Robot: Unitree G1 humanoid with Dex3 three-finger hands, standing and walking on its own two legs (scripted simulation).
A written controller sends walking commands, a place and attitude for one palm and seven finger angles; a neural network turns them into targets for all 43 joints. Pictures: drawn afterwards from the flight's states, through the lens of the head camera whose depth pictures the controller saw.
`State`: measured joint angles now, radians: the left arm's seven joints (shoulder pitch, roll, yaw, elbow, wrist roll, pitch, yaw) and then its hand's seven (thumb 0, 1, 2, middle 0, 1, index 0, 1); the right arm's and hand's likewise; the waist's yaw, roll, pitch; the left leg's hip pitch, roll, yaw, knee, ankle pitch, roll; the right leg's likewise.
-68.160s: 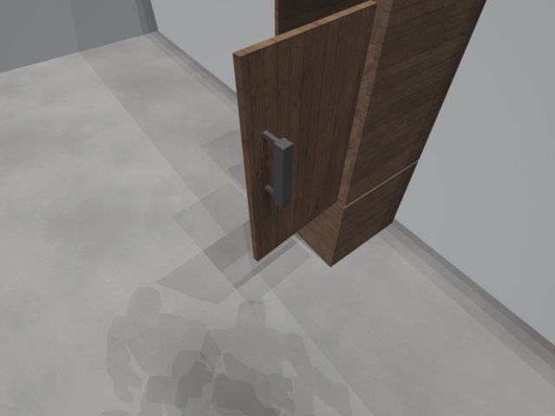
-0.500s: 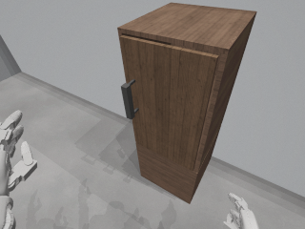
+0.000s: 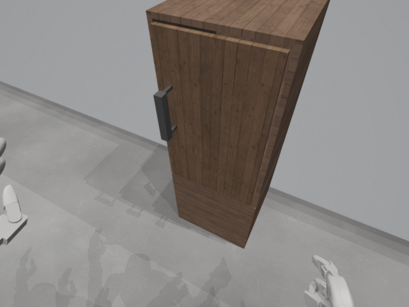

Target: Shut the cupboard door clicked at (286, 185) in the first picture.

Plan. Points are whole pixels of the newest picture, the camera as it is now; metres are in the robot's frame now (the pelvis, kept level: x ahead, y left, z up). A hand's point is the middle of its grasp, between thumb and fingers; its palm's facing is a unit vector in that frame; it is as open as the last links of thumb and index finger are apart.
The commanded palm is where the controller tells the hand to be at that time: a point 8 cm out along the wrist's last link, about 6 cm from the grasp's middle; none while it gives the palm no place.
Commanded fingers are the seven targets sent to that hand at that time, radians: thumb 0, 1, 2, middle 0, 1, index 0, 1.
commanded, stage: step back with the hand held close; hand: left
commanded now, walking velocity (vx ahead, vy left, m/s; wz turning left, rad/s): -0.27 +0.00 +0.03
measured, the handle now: (168, 113) +0.64 +0.15 +0.01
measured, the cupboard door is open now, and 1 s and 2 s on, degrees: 0 0 0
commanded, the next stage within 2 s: stop stepping back and stand still in 0.84 s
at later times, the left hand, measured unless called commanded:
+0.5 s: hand out of the picture +0.10 +0.26 +0.17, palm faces +0.53 -0.75 -0.40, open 7.4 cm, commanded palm +0.04 +0.30 +0.18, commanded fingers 0.00 0.90 0.90 -0.20 -0.30 -0.20 -0.30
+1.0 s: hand out of the picture -0.01 +0.30 +0.18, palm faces +0.54 -0.74 -0.41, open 7.4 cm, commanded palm -0.08 +0.32 +0.18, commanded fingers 0.00 0.90 0.90 -0.20 -0.30 -0.20 -0.30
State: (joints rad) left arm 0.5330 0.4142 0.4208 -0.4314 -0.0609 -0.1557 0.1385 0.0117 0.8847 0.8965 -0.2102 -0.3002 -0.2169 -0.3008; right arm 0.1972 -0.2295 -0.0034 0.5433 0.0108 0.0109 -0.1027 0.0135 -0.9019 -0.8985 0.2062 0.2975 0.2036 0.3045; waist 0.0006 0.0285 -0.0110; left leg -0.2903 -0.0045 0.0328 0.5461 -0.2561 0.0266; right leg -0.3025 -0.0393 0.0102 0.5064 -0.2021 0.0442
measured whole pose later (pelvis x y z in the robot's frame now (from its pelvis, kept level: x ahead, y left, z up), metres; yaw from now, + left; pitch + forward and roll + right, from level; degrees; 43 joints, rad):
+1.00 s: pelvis -0.19 +0.01 -0.01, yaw +6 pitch -1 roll -5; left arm 0.44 0.44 0.46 -0.42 -0.04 -0.29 0.13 0.01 0.88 0.90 -0.21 -0.30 -0.22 -0.30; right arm 0.15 -0.19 -0.01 0.61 -0.01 -0.11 -0.08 0.01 -0.90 -0.90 0.21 0.30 0.21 0.30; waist -0.01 0.05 0.00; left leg -0.49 0.08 0.07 0.48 -0.01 0.07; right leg -0.33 0.11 0.05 0.76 -0.43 0.01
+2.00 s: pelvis -0.28 +0.04 -0.01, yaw +0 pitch -1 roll +2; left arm 0.23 0.29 0.09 0.35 0.01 0.03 0.03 0.00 0.90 0.90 -0.19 -0.30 -0.20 -0.30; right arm 0.14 -0.28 0.02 0.72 -0.04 -0.03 -0.01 0.01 -0.90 -0.90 0.21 0.30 0.20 0.30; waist -0.02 0.02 0.00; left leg -0.38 -0.01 0.06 0.63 -0.22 0.02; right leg -0.31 -0.02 0.01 0.72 -0.42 0.00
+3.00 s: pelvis -0.26 +0.05 +0.01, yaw +0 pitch -2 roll +0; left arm 0.34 0.11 0.01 1.14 0.01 0.00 0.04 0.00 0.90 0.90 -0.20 -0.30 -0.20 -0.30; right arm 0.31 -0.12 0.00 1.13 -0.02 0.01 -0.04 0.01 -0.91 -0.90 0.20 0.30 0.20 0.30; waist 0.00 0.00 0.02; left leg -0.22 0.00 0.05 0.41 -0.16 0.02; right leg -0.12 0.00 0.00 0.42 -0.26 0.00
